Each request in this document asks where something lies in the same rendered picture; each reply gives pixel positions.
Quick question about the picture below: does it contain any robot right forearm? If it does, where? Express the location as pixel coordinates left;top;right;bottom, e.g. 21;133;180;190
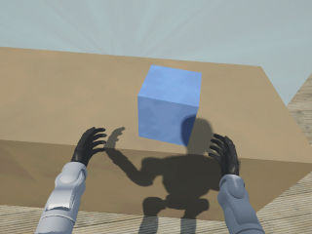
217;174;265;234

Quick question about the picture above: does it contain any left robot hand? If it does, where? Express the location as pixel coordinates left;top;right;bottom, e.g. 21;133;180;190
70;127;107;168

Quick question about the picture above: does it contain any robot left forearm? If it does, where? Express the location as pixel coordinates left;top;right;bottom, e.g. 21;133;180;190
34;162;88;234

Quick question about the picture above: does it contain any right robot hand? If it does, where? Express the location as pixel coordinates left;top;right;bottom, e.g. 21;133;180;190
208;134;239;177

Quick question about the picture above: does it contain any pedestal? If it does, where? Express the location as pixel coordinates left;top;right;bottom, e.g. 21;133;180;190
0;47;312;222

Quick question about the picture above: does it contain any carton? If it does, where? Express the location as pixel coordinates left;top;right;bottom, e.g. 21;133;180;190
137;64;202;146

